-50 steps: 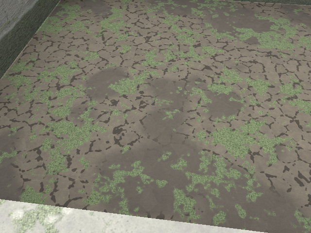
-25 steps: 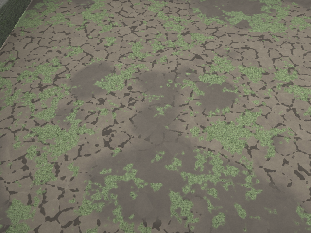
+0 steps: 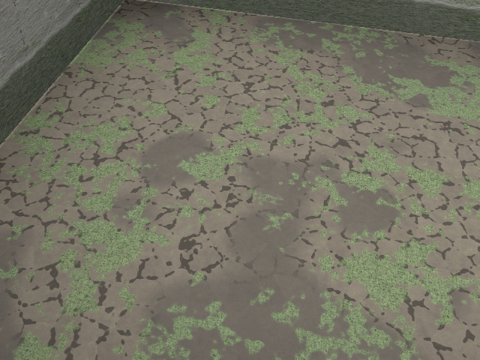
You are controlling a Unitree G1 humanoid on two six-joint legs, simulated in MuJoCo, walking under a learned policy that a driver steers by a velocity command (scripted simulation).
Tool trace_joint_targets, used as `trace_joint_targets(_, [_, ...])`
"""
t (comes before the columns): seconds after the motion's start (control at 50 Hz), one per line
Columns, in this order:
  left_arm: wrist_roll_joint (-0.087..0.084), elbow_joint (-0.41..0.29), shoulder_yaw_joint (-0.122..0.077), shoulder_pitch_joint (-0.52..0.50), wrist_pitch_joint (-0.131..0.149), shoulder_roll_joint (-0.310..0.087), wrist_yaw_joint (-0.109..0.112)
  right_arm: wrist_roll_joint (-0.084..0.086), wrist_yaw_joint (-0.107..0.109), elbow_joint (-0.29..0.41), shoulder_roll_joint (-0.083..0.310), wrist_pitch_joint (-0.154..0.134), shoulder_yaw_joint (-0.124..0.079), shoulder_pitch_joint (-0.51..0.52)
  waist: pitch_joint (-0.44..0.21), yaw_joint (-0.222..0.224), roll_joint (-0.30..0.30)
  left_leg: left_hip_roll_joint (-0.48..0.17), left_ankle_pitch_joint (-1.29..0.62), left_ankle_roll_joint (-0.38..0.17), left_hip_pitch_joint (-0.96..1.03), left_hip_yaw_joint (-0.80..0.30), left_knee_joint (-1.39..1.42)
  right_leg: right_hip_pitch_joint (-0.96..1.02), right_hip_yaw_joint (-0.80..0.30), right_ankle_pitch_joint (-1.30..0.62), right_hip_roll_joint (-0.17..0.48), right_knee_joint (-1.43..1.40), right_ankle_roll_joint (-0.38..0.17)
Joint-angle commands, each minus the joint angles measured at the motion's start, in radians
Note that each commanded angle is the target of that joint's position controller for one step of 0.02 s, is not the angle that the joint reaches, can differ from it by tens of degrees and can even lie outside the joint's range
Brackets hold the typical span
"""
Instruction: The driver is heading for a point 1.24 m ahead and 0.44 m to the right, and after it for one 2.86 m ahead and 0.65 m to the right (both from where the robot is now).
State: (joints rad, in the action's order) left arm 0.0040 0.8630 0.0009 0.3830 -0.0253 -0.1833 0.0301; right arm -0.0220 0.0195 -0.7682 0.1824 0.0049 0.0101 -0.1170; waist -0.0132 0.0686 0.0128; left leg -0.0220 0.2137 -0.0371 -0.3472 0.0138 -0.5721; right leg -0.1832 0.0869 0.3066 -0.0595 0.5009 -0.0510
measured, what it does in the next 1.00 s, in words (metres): steps on the spot: right foot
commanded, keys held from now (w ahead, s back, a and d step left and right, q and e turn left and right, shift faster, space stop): w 1.00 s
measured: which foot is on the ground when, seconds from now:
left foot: down 0.00-1.00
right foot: down 0.00-0.02, up 0.04-0.32, down 0.34-1.00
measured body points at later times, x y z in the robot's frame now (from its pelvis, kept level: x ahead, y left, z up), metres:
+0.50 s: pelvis +0.02 +0.01 +0.00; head +0.01 +0.00 +0.45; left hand +0.21 +0.20 -0.08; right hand +0.19 -0.21 -0.09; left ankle +0.06 +0.10 -0.73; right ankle +0.03 -0.09 -0.73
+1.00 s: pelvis +0.07 +0.00 -0.01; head +0.06 +0.00 +0.44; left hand +0.27 +0.20 -0.09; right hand +0.26 -0.20 -0.09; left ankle +0.06 +0.10 -0.73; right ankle +0.03 -0.09 -0.73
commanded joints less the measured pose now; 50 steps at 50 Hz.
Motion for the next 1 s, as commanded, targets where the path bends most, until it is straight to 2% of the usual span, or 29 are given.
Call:
trace_joint_targets(0.02, [-0.007, -0.128, -0.002, -0.043, -0.003, -0.049, 0.008, 0.015, 0.013, 0.011, 0.166, -0.015, -0.038, -0.191, -0.057, -0.086, 0.229, -0.142, -0.243, -0.107, 0.323, -0.181, 0.132, -0.233, -0.059, -0.090, 0.038, 0.142, -0.017])
trace_joint_targets(0.04, [0.012, -0.157, -0.010, -0.107, -0.009, -0.087, 0.016, 0.027, 0.004, 0.025, 0.179, -0.006, -0.043, -0.218, -0.022, -0.153, 0.280, -0.260, -0.311, -0.178, 0.326, -0.347, 0.218, -0.351, -0.052, 0.181, -0.014, 0.277, 0.006])
trace_joint_targets(0.06, [0.010, -0.170, -0.031, -0.147, -0.014, -0.128, 0.020, 0.024, 0.001, 0.033, 0.168, -0.005, -0.037, -0.218, 0.011, -0.151, 0.190, -0.295, -0.405, -0.217, 0.302, -0.374, 0.228, -0.408, -0.122, 0.246, -0.031, 0.426, 0.029])
trace_joint_targets(0.08, [0.004, -0.168, -0.033, -0.135, -0.015, -0.113, 0.021, 0.019, -0.001, 0.067, 0.124, -0.008, -0.023, -0.171, -0.014, -0.131, 0.117, -0.274, -0.528, -0.216, 0.265, -0.317, 0.209, -0.388, -0.188, 0.221, -0.039, 0.508, 0.058])
trace_joint_targets(0.1, [-0.004, -0.178, -0.035, -0.127, -0.015, -0.103, 0.018, 0.018, 0.002, 0.079, 0.118, -0.015, -0.018, -0.126, -0.029, -0.089, 0.102, -0.255, -0.588, -0.205, 0.230, -0.263, 0.213, -0.366, -0.214, 0.179, -0.029, 0.538, 0.076])
trace_joint_targets(0.14, [0.005, -0.196, -0.034, -0.124, -0.026, -0.087, 0.018, 0.019, 0.001, 0.108, 0.096, -0.033, -0.008, -0.065, -0.071, -0.042, 0.105, -0.222, -0.665, -0.179, 0.184, -0.197, 0.224, -0.290, -0.228, 0.109, -0.011, 0.518, 0.103])
trace_joint_targets(0.18, [0.020, -0.215, -0.030, -0.147, -0.048, -0.072, 0.017, 0.017, -0.008, 0.129, 0.072, -0.043, 0.006, -0.030, -0.090, -0.022, 0.085, -0.191, -0.696, -0.158, 0.152, -0.147, 0.212, -0.229, -0.220, 0.062, -0.006, 0.445, 0.122])
trace_joint_targets(0.22, [0.025, -0.234, -0.012, -0.189, -0.063, -0.048, 0.008, 0.015, -0.015, 0.137, 0.072, -0.043, 0.011, -0.018, -0.101, -0.021, 0.090, -0.150, -0.580, -0.125, 0.142, -0.117, 0.211, -0.170, -0.176, 0.036, 0.013, 0.300, 0.118])
trace_joint_targets(0.24, [0.034, -0.246, -0.004, -0.221, -0.068, -0.041, 0.000, 0.012, -0.015, 0.141, 0.075, -0.038, 0.015, -0.019, -0.105, -0.037, 0.092, -0.148, -0.522, -0.117, 0.138, -0.135, 0.220, -0.138, -0.153, 0.032, 0.011, 0.251, 0.111])
trace_joint_targets(0.28, [0.032, -0.267, 0.007, -0.259, -0.070, -0.043, -0.006, 0.014, -0.017, 0.149, 0.103, -0.023, 0.007, -0.027, -0.102, -0.053, 0.091, -0.153, -0.282, -0.117, 0.126, -0.172, 0.237, -0.098, -0.129, 0.016, 0.019, 0.164, 0.090])
trace_joint_targets(0.32, [0.042, -0.277, 0.022, -0.269, -0.069, -0.025, -0.015, 0.028, -0.017, 0.167, 0.117, -0.004, 0.004, 0.000, -0.078, -0.042, 0.056, -0.139, 0.045, -0.088, 0.044, -0.197, 0.254, 0.007, -0.096, -0.056, 0.022, 0.026, 0.052])
trace_joint_targets(0.34, [0.052, -0.280, 0.028, -0.268, -0.069, -0.019, -0.019, 0.031, -0.017, 0.175, 0.119, 0.006, 0.004, 0.002, -0.069, -0.046, 0.039, -0.125, 0.133, -0.065, -0.003, -0.205, 0.255, 0.060, -0.094, -0.044, 0.024, 0.027, 0.029])
trace_joint_targets(0.36, [0.059, -0.284, 0.036, -0.245, -0.067, -0.012, -0.022, 0.028, -0.018, 0.181, 0.110, 0.012, 0.007, 0.011, -0.065, -0.040, 0.021, -0.105, 0.168, -0.053, -0.043, -0.193, 0.225, 0.104, -0.119, -0.033, 0.056, 0.033, 0.003])
trace_joint_targets(0.38, [0.022, -0.290, 0.018, -0.303, -0.063, -0.070, -0.026, 0.021, -0.026, 0.202, 0.071, 0.017, 0.021, 0.003, -0.040, -0.070, -0.108, -0.025, 0.206, -0.006, -0.051, -0.086, 0.216, 0.032, -0.189, 0.045, 0.068, 0.001, -0.018])
trace_joint_targets(0.4, [0.010, -0.309, 0.015, -0.329, -0.059, -0.085, -0.030, 0.014, -0.029, 0.212, 0.071, 0.017, 0.024, 0.039, -0.003, -0.054, -0.159, 0.008, 0.143, 0.021, -0.017, -0.025, 0.132, -0.040, -0.267, 0.131, 0.104, -0.091, -0.033])
trace_joint_targets(0.42, [0.007, -0.321, 0.016, -0.349, -0.054, -0.099, -0.030, 0.006, -0.032, 0.220, 0.073, 0.015, 0.023, 0.048, 0.020, -0.066, -0.186, 0.021, 0.095, 0.031, 0.012, -0.002, 0.091, -0.095, -0.328, 0.167, 0.138, -0.145, -0.038])
trace_joint_targets(0.46, [0.008, -0.339, 0.022, -0.376, -0.047, -0.097, -0.027, -0.002, -0.035, 0.224, 0.080, 0.008, 0.022, 0.039, 0.035, -0.083, -0.155, 0.023, 0.061, 0.034, 0.062, -0.002, 0.079, -0.141, -0.352, 0.146, 0.143, -0.167, -0.031])
trace_joint_targets(0.52, [0.005, -0.348, 0.029, -0.370, -0.036, -0.080, -0.028, -0.010, -0.033, 0.228, 0.062, 0.003, 0.025, 0.039, 0.001, -0.087, -0.091, 0.008, 0.065, 0.026, 0.132, -0.015, 0.073, -0.136, -0.310, 0.097, 0.109, -0.135, -0.012])
trace_joint_targets(0.6, [0.007, -0.361, 0.038, -0.370, -0.030, -0.056, -0.038, -0.003, -0.031, 0.241, 0.062, 0.011, 0.024, 0.067, -0.001, -0.084, -0.011, -0.007, 0.085, 0.021, 0.143, -0.035, 0.078, -0.124, -0.261, 0.055, 0.077, -0.089, 0.000])
trace_joint_targets(0.66, [0.012, -0.366, 0.041, -0.365, -0.028, -0.052, -0.042, 0.000, -0.029, 0.249, 0.064, 0.015, 0.023, 0.083, -0.001, -0.078, 0.020, -0.015, 0.087, 0.016, 0.135, -0.050, 0.083, -0.104, -0.235, 0.010, 0.062, -0.055, 0.007])
trace_joint_targets(0.68, [0.016, -0.369, 0.043, -0.364, -0.030, -0.049, -0.045, -0.008, -0.030, 0.251, 0.052, 0.017, 0.029, 0.085, -0.009, -0.074, 0.025, -0.017, 0.080, 0.012, 0.138, -0.050, 0.085, -0.095, -0.234, 0.000, 0.062, -0.050, 0.008])
trace_joint_targets(0.78, [0.020, -0.376, 0.043, -0.370, -0.029, -0.054, -0.044, -0.005, -0.032, 0.259, 0.064, 0.019, 0.027, 0.085, -0.016, -0.070, 0.000, -0.021, 0.028, 0.007, 0.143, -0.056, 0.066, -0.071, -0.221, -0.062, 0.053, -0.025, 0.012])
trace_joint_targets(0.8, [0.015, -0.371, 0.042, -0.365, -0.030, -0.055, -0.044, -0.004, -0.029, 0.257, 0.064, 0.017, 0.027, 0.093, -0.023, -0.073, 0.011, -0.020, 0.014, 0.004, 0.151, -0.054, 0.064, -0.066, -0.226, -0.072, 0.055, -0.022, 0.011])
trace_joint_targets(0.86, [0.015, -0.368, 0.041, -0.365, -0.030, -0.055, -0.040, -0.002, -0.026, 0.253, 0.064, 0.017, 0.027, 0.083, -0.027, -0.074, -0.009, -0.021, -0.032, 0.000, 0.162, -0.056, 0.054, -0.049, -0.218, -0.116, 0.053, -0.009, 0.009])
trace_joint_targets(0.88, [0.022, -0.358, 0.042, -0.344, -0.025, -0.061, -0.044, -0.003, -0.026, 0.253, 0.071, 0.022, 0.023, 0.078, -0.038, -0.071, -0.017, -0.024, -0.011, -0.004, 0.153, -0.053, 0.049, -0.035, -0.213, -0.112, 0.050, -0.002, 0.004])
trace_joint_targets(0.94, [0.019, -0.355, 0.042, -0.348, -0.022, -0.059, -0.047, -0.003, -0.026, 0.253, 0.069, 0.028, 0.023, 0.076, -0.034, -0.075, -0.023, -0.020, -0.045, -0.005, 0.146, -0.048, 0.042, -0.018, -0.210, -0.177, 0.050, 0.017, -0.002])
trace_joint_targets(0.96, [0.015, -0.337, 0.033, -0.329, -0.023, -0.079, -0.035, -0.005, -0.017, 0.253, 0.064, 0.038, 0.019, 0.068, -0.045, -0.080, -0.034, -0.018, -0.082, -0.018, 0.135, -0.038, 0.028, 0.016, -0.213, -0.242, 0.053, 0.036, -0.009])
trace_joint_targets(1.0, [0.014, -0.332, 0.032, -0.321, -0.026, -0.077, -0.026, -0.005, -0.010, 0.249, 0.064, 0.044, 0.018, 0.057, -0.055, -0.080, -0.029, -0.013, -0.114, -0.018, 0.130, -0.029, 0.018, 0.041, -0.212, -0.313, 0.059, 0.057, -0.016])
Velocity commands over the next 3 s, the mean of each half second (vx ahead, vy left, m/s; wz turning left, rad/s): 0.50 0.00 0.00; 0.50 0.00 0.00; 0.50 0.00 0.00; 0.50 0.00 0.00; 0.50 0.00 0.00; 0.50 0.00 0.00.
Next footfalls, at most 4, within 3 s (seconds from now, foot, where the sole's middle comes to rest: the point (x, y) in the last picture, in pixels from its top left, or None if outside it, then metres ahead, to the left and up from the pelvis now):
0.34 right None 0.07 -0.09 -0.77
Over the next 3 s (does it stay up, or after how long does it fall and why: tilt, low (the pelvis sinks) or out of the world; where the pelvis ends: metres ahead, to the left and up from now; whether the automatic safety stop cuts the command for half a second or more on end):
stays up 0.08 0.02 -0.01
